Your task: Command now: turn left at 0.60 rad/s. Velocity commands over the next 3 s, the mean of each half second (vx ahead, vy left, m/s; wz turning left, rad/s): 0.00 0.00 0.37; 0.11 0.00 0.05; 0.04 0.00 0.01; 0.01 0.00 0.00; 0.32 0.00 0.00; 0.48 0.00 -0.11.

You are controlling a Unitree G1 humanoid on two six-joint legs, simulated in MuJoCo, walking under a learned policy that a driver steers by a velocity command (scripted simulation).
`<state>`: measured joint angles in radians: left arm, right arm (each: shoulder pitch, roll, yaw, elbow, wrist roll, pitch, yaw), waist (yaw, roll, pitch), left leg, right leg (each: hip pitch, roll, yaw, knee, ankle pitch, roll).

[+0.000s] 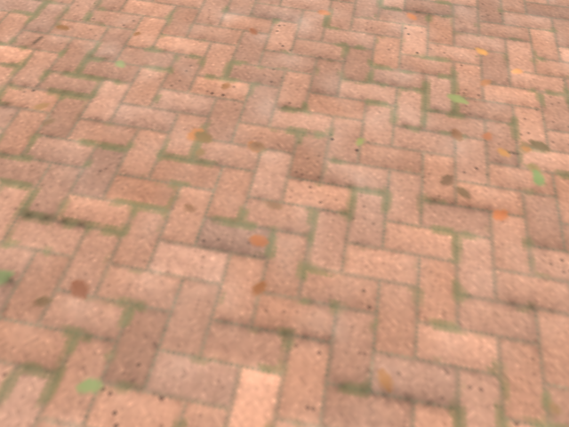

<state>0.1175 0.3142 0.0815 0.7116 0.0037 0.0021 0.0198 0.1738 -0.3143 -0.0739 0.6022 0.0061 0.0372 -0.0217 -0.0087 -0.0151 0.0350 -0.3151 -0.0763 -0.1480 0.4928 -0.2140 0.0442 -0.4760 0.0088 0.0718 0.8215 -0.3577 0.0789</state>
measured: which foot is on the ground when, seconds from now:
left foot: down 0.00-0.12, up 0.14-0.44, down 0.46-0.90, up 0.92-1.00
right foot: up 0.00-0.10, down 0.12-1.00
